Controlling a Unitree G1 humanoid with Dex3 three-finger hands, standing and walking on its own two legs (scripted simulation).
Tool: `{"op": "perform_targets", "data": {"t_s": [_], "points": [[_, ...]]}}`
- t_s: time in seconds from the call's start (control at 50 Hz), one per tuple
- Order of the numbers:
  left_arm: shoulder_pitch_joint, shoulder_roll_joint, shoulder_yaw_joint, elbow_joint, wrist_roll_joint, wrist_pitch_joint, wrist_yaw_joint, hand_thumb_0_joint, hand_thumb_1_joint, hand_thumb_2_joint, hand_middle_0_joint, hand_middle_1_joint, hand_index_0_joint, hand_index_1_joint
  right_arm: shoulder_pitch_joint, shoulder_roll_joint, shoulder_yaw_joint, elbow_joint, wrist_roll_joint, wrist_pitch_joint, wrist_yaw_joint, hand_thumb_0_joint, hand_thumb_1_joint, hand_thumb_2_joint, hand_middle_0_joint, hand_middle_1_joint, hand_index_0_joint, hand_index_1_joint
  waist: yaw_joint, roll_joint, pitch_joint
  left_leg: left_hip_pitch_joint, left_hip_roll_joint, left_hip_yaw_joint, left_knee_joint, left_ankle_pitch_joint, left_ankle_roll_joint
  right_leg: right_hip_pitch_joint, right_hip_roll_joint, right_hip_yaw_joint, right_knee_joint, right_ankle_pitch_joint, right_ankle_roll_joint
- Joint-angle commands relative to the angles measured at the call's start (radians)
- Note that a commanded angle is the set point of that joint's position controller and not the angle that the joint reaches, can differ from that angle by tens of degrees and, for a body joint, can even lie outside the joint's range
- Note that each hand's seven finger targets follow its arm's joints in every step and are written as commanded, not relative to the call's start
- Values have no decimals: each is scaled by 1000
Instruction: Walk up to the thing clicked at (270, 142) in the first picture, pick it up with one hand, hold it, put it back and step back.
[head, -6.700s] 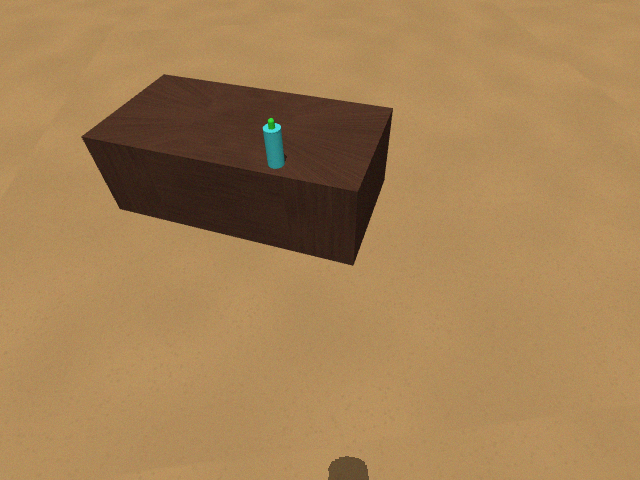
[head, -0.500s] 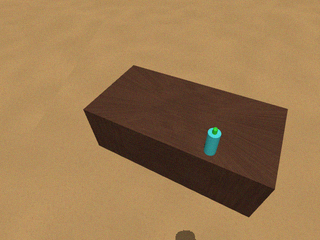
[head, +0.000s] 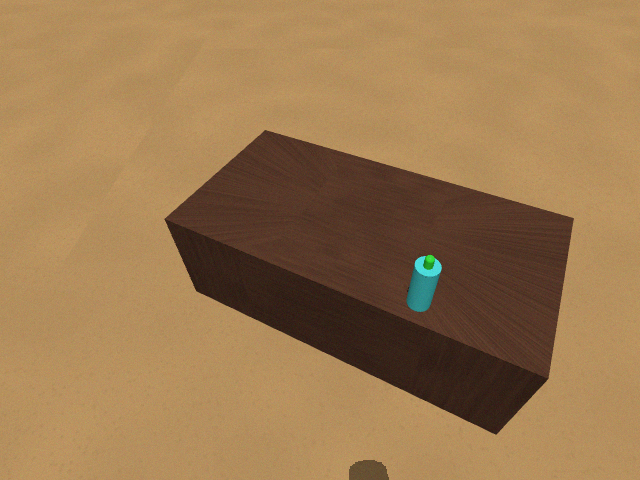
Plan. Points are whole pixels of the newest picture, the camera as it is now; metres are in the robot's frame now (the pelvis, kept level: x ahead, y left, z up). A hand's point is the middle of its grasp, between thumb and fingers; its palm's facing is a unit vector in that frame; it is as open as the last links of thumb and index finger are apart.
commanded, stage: stand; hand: left
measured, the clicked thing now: (424, 280) +0.63 -0.23 -0.30
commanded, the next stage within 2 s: walk up in 0.62 s
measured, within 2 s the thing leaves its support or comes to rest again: neither
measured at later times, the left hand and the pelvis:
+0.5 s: hand out of the picture +0.08 +0.26 -0.15, palm faces -0.02 -0.93 -0.36, open 7.4 cm; pelvis +0.00 +0.00 +0.00, yaw +0 degrees
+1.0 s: hand out of the picture +0.16 +0.18 -0.17, palm faces -0.19 -0.90 -0.39, open 7.4 cm; pelvis +0.04 -0.10 -0.04, yaw -13 degrees
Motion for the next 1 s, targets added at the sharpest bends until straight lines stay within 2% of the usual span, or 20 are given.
{"op": "perform_targets", "data": {"t_s": [0.0, 0.28, 0.58, 0.6, 0.62, 0.64, 0.66, 0.68, 0.72, 0.74, 0.76, 0.8, 0.84, 0.86, 0.88, 0.9, 0.92, 0.94, 0.96, 0.98], "points": [[-46, 223, 40, -57, -5, -19, 11, 0, 900, 900, -200, -300, -200, -300, -25, -204, -35, -52, 1, -23, -13, 0, -900, -900, 200, 300, 200, 300, 3, -18, -60, -37, 89, -61, -49, 96, 49, 28, -117, 106, -64, 110, -18], [-43, 218, 39, -59, -3, -19, 10, 0, 900, 900, -200, -300, -200, -300, -25, -210, -35, -56, 1, -26, -15, 0, -900, -900, 200, 300, 200, 300, 3, 5, -87, -32, 95, -61, -45, 146, 52, 58, -126, 104, -42, 188, -22], [-43, 223, 41, -57, -4, -21, 13, 0, 900, 900, -200, -300, -200, -300, -26, -207, -36, -58, 1, -23, -13, 0, -900, -900, 200, 300, 200, 300, 2, -11, -64, -34, 91, -61, -47, 113, 50, 38, -122, 103, -58, 138, -18], [-19, 318, 132, -188, 43, 25, -35, 0, 900, 900, -200, -300, -200, -300, 51, -344, -125, -117, -18, -44, -34, 0, -900, -900, 200, 300, 200, 300, -32, -92, -53, 127, 91, -21, 78, -78, 112, -198, -51, 136, 73, -3, -56], [-69, 284, 130, -206, 42, 43, -53, 0, 900, 900, -200, -300, -200, -300, 141, -360, -141, -97, -21, -50, -46, 0, -900, -900, 200, 300, 200, 300, -68, 1, -35, 229, 178, -98, 29, -183, 156, -392, -23, 86, 194, -177, -44], [-80, 259, 132, -233, 45, 60, -70, 0, 900, 900, -200, -300, -200, -300, 164, -407, -166, -105, -23, -55, -55, 0, -900, -900, 200, 300, 200, 300, -80, 138, 2, 207, 356, -240, -104, -302, 254, -485, -18, 39, 438, -294, -15], [-100, 275, 146, -259, 60, 74, -80, 0, 900, 900, -200, -300, -200, -300, 130, -420, -177, -139, -17, -63, -64, 0, -900, -900, 200, 300, 200, 300, -72, 83, 36, 82, 493, -292, -142, -211, 306, -494, -71, 116, 605, -324, 3], [-64, 262, 149, -282, 46, 79, -90, 0, 900, 900, -200, -300, -200, -300, 70, -416, -179, -175, -17, -71, -70, 0, -900, -900, 200, 300, 200, 300, -29, 68, 43, 2, 524, -289, -155, -167, 314, -464, -104, 163, 652, -303, 3], [-18, 256, 158, -287, 38, 77, -106, 0, 900, 900, -200, -300, -200, -300, 12, -375, -171, -202, -27, -82, -69, 0, -900, -900, 200, 300, 200, 300, 20, 64, 50, -9, 445, -175, -96, -84, 283, -434, -137, 194, 628, -266, 1], [7, 243, 155, -291, 33, 74, -116, 0, 900, 900, -200, -300, -200, -300, 6, -353, -167, -212, -33, -84, -67, 0, -900, -900, 200, 300, 200, 300, 26, 83, 50, 44, 391, -87, -52, -34, 256, -448, -149, 180, 535, -257, 1], [13, 230, 154, -301, 31, 70, -126, 0, 900, 900, -200, -300, -200, -300, 17, -345, -164, -221, -36, -84, -61, 0, -900, -900, 200, 300, 200, 300, 16, 123, 46, 69, 336, -18, -9, 25, 235, -438, -133, 137, 470, -244, 3], [29, 217, 159, -318, 28, 67, -132, 0, 900, 900, -200, -300, -200, -300, 30, -357, -170, -234, -34, -80, -54, 0, -900, -900, 200, 300, 200, 300, 13, 178, 29, 29, 294, 60, 77, 156, 202, -334, -111, 76, 388, -201, -5], [85, 225, 164, -308, 27, 59, -128, 0, 900, 900, -200, -300, -200, -300, 10, -359, -168, -249, -27, -72, -51, 0, -900, -900, 200, 300, 200, 300, 34, 174, -12, -76, 266, 110, 164, 166, 176, -172, -65, -19, 341, -166, -17], [167, 227, 170, -285, 25, 55, -122, 0, 900, 900, -200, -300, -200, -300, -15, -359, -166, -258, -25, -65, -49, 0, -900, -900, 200, 300, 200, 300, 81, 122, -52, -122, 244, 140, 277, 128, 166, -66, -32, -70, 291, -93, -28], [257, 269, 184, -250, 31, 47, -113, 0, 900, 900, -200, -300, -200, -300, -6, -328, -155, -268, -27, -58, -49, 0, -900, -900, 200, 300, 200, 300, 115, -22, -98, -200, 167, 189, 489, 43, 146, 58, 31, -95, 258, -66, -32], [372, 349, 209, -229, 35, 42, -97, 0, 900, 900, -200, -300, -200, -300, -3, -271, -133, -294, -25, -52, -54, 0, -900, -900, 200, 300, 200, 300, 186, -224, -119, -342, 79, 198, 736, -91, 106, 152, 19, 14, 179, -143, -71], [397, 435, 231, -251, 35, 41, -82, 0, 900, 900, -200, -300, -200, -300, 0, -220, -109, -333, -10, -49, -47, 0, -900, -900, 200, 300, 200, 300, 187, -445, -74, -585, -57, 172, 916, -479, 66, 184, -189, 432, -31, -284, -166], [314, 460, 228, -299, 26, 45, -87, 0, 900, 900, -200, -300, -200, -300, 16, -267, -122, -338, -1, -41, -45, 0, -900, -900, 200, 300, 200, 300, 134, -367, -58, -554, -18, 53, 944, -492, 52, 60, -299, 701, -152, -438, -254], [238, 461, 226, -338, 16, 45, -83, 0, 900, 900, -200, -300, -200, -300, 25, -307, -134, -324, -1, -46, -43, 0, -900, -900, 200, 300, 200, 300, 95, -254, -10, -496, 16, 24, 934, -457, 50, -55, -319, 723, -168, -505, -296], [199, 415, 211, -355, 7, 44, -77, 0, 900, 900, -200, -300, -200, -300, 32, -320, -135, -305, 12, -49, -36, 0, -900, -900, 200, 300, 200, 300, 74, -161, 31, -470, 48, -10, 930, -396, 65, -110, -273, 613, -133, -452, -283]]}}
